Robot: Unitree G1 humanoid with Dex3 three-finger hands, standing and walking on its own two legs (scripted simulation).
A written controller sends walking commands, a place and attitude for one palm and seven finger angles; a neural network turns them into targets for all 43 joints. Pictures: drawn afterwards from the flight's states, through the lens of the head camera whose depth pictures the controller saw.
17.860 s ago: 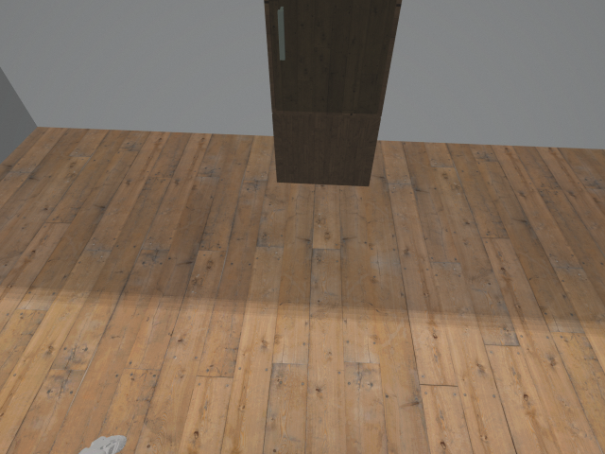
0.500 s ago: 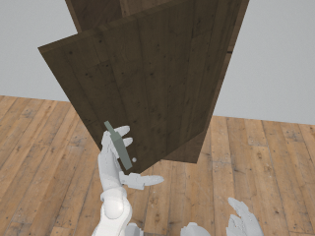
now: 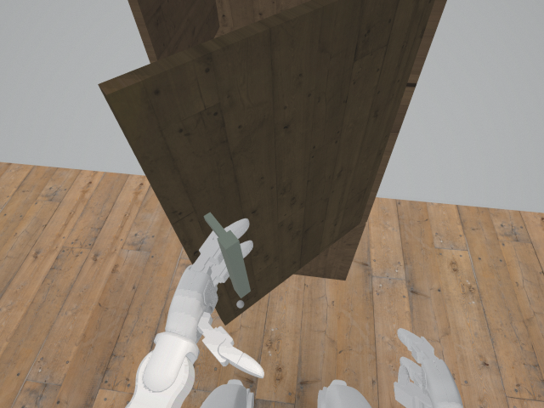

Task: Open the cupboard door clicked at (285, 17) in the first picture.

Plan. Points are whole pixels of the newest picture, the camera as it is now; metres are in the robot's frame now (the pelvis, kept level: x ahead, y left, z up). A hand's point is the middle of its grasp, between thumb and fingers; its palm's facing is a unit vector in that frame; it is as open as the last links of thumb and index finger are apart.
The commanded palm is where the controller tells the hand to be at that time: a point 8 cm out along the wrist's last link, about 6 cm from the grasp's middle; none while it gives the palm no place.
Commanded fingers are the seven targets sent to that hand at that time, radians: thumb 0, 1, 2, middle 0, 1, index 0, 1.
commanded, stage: slide the hand sideways off the handle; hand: left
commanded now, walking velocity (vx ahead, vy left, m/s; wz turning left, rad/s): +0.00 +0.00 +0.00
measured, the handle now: (228, 258) +0.32 +0.08 +0.05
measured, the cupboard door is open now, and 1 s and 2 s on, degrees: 46 45 45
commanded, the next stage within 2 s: draw the hand back to the body in 0.98 s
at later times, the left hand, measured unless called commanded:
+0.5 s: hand (213, 323) +0.23 +0.09 +0.05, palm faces -0.16 -0.99 -0.03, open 16.1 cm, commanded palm +0.20 +0.16 +0.05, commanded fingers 0.00 -0.50 0.30 -0.15 -0.30 -0.15 -0.30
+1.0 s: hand (162, 347) +0.20 +0.15 +0.05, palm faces -0.09 -0.99 -0.05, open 16.2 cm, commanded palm +0.17 +0.20 +0.05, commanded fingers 0.00 -0.50 0.30 -0.15 -0.30 -0.15 -0.30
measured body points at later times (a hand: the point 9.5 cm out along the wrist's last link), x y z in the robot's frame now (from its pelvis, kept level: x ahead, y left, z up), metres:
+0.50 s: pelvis +0.00 +0.00 -0.01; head +0.07 -0.01 +0.44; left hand +0.23 +0.14 +0.05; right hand +0.18 -0.22 -0.09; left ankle +0.02 +0.12 -0.66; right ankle +0.03 -0.10 -0.66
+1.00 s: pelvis +0.01 +0.00 -0.02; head +0.07 -0.01 +0.43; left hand +0.20 +0.20 +0.05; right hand +0.20 -0.24 -0.09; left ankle +0.02 +0.12 -0.66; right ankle +0.03 -0.10 -0.66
